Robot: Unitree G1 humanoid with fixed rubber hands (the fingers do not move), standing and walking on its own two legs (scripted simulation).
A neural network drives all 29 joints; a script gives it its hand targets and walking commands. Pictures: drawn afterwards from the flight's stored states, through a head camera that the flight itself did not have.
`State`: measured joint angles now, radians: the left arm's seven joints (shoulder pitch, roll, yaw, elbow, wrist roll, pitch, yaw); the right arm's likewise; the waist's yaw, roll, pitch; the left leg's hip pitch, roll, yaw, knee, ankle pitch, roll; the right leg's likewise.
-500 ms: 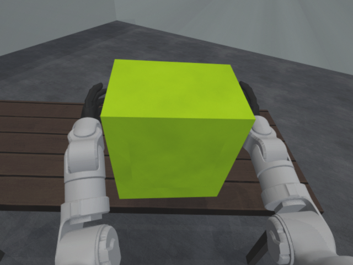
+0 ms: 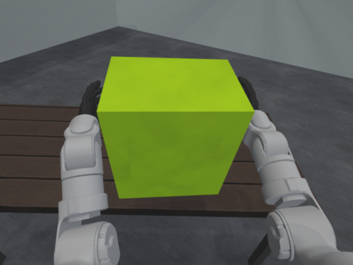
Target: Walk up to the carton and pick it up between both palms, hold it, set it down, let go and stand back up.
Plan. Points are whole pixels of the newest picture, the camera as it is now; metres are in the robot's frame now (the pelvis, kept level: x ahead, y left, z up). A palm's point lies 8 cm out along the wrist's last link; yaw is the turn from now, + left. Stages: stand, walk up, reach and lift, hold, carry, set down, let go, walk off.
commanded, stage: reach and lift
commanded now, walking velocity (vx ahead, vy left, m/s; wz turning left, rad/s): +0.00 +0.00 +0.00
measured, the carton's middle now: (170, 132) +0.37 +0.00 +0.15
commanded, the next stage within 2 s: hold in 0.02 s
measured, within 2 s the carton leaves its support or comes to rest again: neither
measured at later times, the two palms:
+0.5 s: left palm (81, 110) +0.35 +0.18 +0.23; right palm (248, 100) +0.37 -0.16 +0.24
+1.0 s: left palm (83, 112) +0.35 +0.18 +0.23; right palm (250, 103) +0.36 -0.17 +0.23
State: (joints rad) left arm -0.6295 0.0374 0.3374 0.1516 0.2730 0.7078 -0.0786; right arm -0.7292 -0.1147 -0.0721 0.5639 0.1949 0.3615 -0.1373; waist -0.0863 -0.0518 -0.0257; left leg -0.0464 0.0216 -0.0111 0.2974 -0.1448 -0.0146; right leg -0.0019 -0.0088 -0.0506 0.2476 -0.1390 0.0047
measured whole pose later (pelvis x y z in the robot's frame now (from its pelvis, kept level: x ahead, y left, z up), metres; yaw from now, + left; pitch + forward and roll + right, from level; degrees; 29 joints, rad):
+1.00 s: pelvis +0.00 +0.00 +0.00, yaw +0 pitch -7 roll -1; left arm -0.63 0.04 0.35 0.06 0.30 0.81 -0.11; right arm -0.77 -0.13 -0.04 0.52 0.24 0.46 -0.16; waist -0.09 -0.04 -0.04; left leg -0.03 0.03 -0.01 0.29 -0.14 -0.02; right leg 0.02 0.00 -0.05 0.24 -0.14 0.00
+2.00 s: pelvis +0.00 -0.01 +0.00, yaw +0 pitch -7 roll -1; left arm -0.67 0.04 0.37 0.14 0.29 0.80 -0.10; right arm -0.80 -0.13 -0.06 0.57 0.22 0.46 -0.15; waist -0.08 -0.04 -0.05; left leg -0.04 0.03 -0.02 0.29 -0.14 -0.02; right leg 0.01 0.00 -0.04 0.25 -0.14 0.00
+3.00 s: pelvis +0.00 +0.00 +0.00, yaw +1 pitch -7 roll -1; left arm -0.67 0.05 0.37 0.14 0.31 0.79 -0.11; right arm -0.80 -0.13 -0.05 0.57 0.22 0.45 -0.16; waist -0.09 -0.05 -0.06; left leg -0.03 0.02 -0.02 0.28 -0.14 -0.02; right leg 0.02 0.00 -0.04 0.24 -0.14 0.00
